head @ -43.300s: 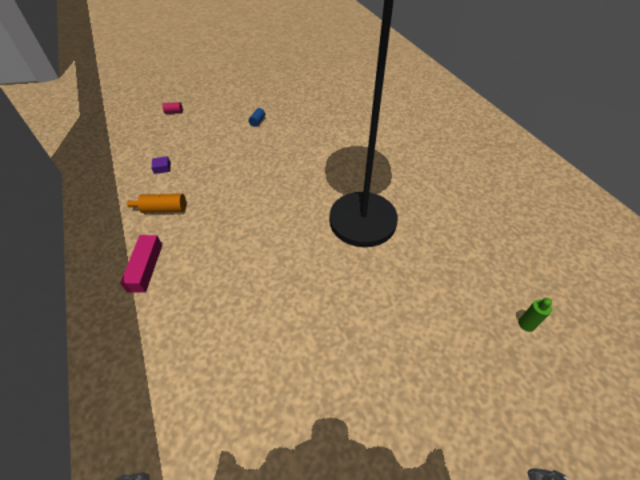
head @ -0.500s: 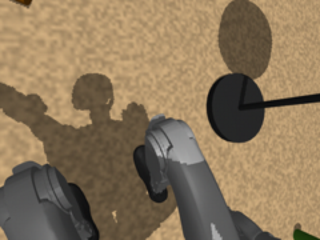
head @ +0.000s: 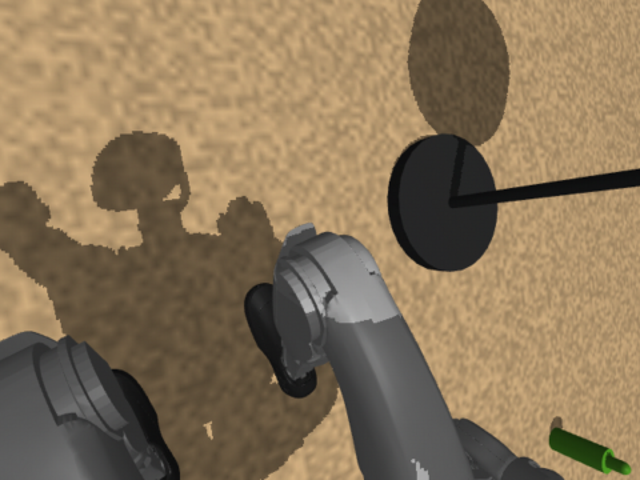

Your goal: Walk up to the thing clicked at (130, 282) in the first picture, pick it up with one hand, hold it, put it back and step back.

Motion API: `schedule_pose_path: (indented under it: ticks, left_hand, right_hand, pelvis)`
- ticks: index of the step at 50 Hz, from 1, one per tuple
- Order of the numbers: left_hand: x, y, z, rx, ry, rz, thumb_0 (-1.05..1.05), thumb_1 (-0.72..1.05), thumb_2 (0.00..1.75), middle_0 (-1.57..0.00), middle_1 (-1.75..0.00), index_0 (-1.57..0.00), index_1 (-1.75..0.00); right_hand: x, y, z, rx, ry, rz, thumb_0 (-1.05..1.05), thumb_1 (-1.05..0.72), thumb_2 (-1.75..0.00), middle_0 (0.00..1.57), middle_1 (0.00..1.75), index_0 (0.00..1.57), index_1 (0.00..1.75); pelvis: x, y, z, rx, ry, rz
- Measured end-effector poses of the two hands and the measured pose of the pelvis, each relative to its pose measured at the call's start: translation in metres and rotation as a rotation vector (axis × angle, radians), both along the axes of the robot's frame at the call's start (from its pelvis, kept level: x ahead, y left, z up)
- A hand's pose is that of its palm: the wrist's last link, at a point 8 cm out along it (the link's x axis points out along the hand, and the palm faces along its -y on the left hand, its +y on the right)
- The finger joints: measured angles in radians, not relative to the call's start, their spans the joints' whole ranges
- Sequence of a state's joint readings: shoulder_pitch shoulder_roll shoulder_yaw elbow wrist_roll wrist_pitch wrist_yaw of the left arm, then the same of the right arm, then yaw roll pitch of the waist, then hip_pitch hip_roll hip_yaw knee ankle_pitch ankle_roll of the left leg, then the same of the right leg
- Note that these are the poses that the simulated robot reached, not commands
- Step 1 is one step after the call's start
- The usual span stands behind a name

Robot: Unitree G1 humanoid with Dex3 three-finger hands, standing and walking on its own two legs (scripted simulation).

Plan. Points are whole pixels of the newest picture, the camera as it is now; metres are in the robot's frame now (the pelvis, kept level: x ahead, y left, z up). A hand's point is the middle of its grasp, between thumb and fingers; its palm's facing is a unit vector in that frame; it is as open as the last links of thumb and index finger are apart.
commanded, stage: rest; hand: left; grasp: from above
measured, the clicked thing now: out of the picture +0.48 +0.37 -0.27
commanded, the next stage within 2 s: open in 0.76 s
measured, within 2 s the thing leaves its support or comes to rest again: rests again in 0.62 s
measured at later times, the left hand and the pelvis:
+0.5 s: hand out of the picture +0.45 +0.36 -0.25, palm faces -0.18 -0.40 -0.90, open 10.4 cm; pelvis +0.00 +0.00 +0.00, yaw -1 degrees
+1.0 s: hand out of the picture +0.46 +0.36 -0.26, palm faces -0.17 -0.40 -0.90, open 10.7 cm; pelvis +0.00 +0.00 +0.01, yaw -2 degrees
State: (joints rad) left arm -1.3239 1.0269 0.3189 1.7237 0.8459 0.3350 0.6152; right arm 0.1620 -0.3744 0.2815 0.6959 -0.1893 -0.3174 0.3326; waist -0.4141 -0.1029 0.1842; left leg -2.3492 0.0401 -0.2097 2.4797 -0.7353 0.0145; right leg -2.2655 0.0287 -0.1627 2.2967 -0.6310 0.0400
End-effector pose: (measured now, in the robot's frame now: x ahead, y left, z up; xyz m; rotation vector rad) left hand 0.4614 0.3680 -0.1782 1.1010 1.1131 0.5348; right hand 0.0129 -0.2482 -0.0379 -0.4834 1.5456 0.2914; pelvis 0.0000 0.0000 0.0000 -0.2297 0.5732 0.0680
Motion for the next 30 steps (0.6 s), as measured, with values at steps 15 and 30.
schedule_pose_path:
  ticks: [15,30]
  left_hand:
    - [-0.005,0.002,-0.006,0.007,0.021,-0.006,0.0,-0.07,0.66,-0.5,-0.9,-0.54,-0.86]
    - [-0.006,-0.003,-0.018,0.004,0.018,-0.006,0.0,-0.08,0.69,-0.49,-0.91,-0.53,-0.88]
  right_hand:
    - [0.001,0.007,0.002,0.017,-0.018,0.016,0.0,-0.92,-0.9,0.2,0.3,0.2,0.3]
    - [-0.005,0.005,0.009,0.006,0.002,0.039,0.0,-0.92,-0.9,0.2,0.3,0.2,0.3]
  pelvis:
    - [-0.002,0.0,0.0,-0.008,-0.016,-0.003]
    - [-0.005,0.0,0.001,-0.015,-0.033,-0.007]
